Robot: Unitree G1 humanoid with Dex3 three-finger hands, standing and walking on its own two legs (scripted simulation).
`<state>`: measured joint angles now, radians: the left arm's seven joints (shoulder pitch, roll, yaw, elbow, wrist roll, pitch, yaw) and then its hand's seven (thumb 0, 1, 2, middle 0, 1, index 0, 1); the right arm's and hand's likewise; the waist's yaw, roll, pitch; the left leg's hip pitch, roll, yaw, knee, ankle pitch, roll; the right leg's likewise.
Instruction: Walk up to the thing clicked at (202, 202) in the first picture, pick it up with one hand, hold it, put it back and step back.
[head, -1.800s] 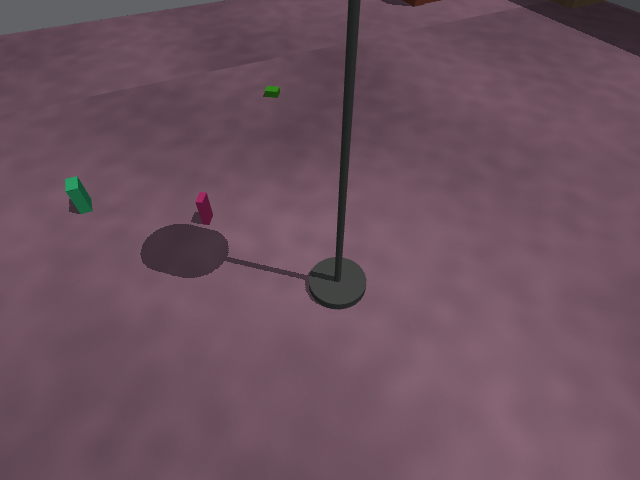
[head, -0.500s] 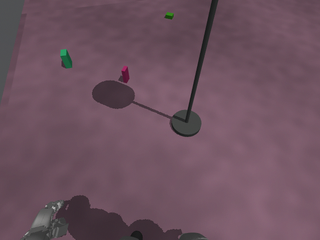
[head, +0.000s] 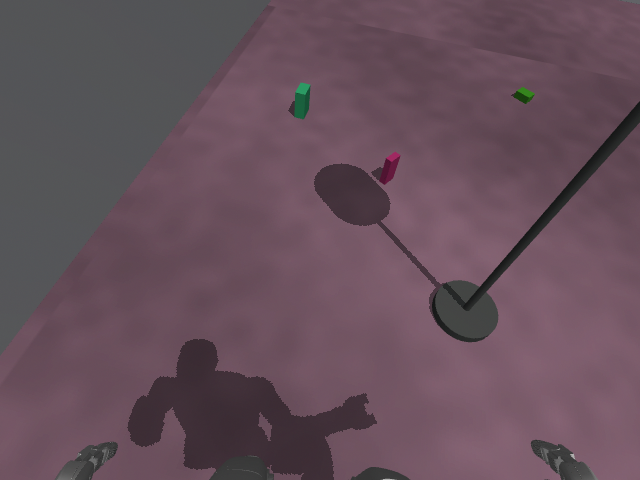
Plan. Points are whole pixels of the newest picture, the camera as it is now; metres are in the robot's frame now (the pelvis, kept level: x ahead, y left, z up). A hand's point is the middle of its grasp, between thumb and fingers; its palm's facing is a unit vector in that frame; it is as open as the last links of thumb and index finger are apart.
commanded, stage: walk up
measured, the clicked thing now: (389, 168) +1.34 -0.31 -0.68
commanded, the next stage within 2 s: none
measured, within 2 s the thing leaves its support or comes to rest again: neither
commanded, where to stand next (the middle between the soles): +0.05 +0.04 m, yaw +62 degrees
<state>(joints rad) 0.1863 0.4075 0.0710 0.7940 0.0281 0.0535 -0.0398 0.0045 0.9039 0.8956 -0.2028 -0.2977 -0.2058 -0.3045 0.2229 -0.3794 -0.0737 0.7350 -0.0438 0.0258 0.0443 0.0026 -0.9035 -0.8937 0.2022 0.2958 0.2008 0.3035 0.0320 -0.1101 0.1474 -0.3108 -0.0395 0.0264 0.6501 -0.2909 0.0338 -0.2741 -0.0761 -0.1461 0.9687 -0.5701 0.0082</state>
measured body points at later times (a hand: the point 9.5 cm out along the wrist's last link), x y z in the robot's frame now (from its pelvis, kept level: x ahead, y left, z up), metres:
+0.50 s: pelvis +0.01 -0.06 +0.01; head +0.05 -0.08 +0.46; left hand -0.07 +0.28 -0.05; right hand +0.25 -0.30 -0.10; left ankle -0.06 +0.10 -0.64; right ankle +0.09 -0.15 -0.72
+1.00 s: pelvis +0.01 -0.02 +0.00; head +0.02 +0.02 +0.45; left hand -0.17 +0.26 -0.11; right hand +0.30 -0.20 -0.09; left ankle -0.07 +0.08 -0.72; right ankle +0.14 -0.09 -0.69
